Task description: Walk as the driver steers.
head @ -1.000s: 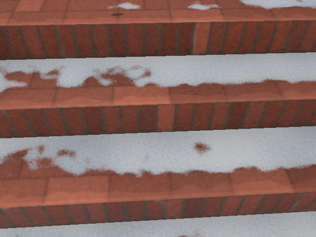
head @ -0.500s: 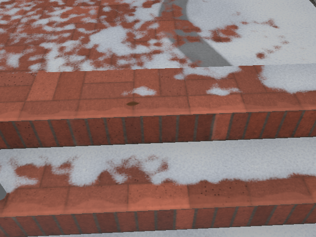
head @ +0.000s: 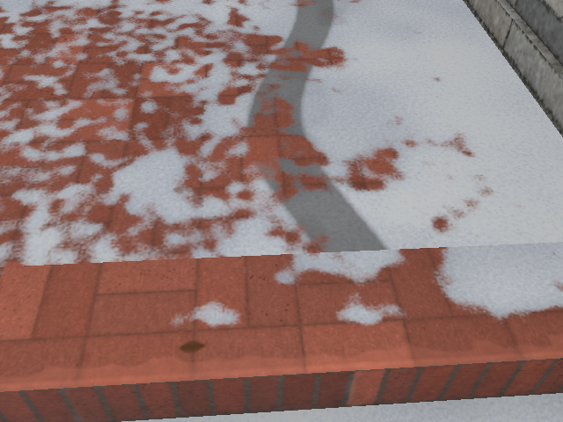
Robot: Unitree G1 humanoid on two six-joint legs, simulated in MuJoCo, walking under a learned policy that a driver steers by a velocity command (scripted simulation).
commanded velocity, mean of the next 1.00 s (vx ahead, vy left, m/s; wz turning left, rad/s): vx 0.50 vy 0.00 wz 0.15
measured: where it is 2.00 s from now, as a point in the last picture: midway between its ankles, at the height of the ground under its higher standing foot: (246, 161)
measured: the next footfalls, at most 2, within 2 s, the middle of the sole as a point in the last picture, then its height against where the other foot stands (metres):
left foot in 0.34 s outside the picture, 0.15 m higher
right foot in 0.82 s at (294, 294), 0.15 m higher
